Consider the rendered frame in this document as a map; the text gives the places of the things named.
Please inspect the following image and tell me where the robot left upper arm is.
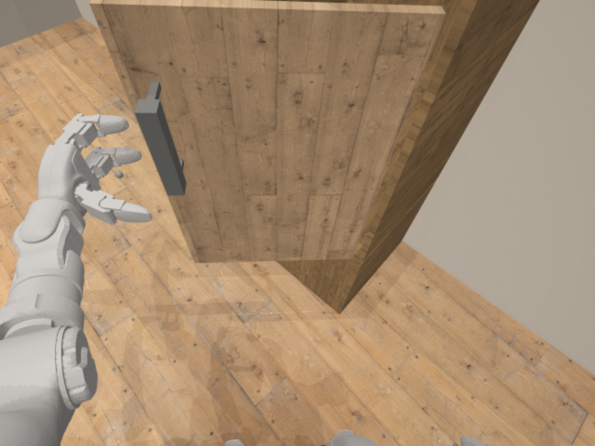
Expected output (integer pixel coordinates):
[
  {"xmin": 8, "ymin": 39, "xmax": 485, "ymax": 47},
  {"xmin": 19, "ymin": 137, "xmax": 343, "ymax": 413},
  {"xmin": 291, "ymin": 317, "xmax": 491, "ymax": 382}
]
[{"xmin": 0, "ymin": 325, "xmax": 98, "ymax": 446}]

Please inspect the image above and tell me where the handle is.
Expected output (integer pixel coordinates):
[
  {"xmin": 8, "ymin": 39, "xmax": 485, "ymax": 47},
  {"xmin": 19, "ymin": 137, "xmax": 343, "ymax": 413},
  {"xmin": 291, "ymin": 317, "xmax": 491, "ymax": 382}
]
[{"xmin": 135, "ymin": 81, "xmax": 186, "ymax": 196}]

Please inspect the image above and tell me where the right robot shin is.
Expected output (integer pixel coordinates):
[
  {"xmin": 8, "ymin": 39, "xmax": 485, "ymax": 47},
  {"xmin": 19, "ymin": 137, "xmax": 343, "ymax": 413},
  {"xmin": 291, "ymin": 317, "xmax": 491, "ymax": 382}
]
[{"xmin": 331, "ymin": 430, "xmax": 355, "ymax": 441}]

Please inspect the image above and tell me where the left robot hand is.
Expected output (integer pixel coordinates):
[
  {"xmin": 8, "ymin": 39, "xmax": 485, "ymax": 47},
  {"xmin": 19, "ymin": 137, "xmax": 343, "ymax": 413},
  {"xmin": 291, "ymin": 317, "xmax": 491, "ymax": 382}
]
[{"xmin": 38, "ymin": 113, "xmax": 152, "ymax": 225}]

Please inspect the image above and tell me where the cupboard door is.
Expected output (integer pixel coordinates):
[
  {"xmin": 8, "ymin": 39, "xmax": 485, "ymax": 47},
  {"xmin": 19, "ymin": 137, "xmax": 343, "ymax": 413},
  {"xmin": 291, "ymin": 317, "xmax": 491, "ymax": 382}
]
[{"xmin": 89, "ymin": 0, "xmax": 446, "ymax": 263}]

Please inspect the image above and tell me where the left robot forearm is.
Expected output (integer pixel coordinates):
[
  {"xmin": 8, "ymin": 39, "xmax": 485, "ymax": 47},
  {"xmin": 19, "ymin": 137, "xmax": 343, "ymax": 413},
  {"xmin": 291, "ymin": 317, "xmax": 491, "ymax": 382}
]
[{"xmin": 0, "ymin": 199, "xmax": 86, "ymax": 340}]

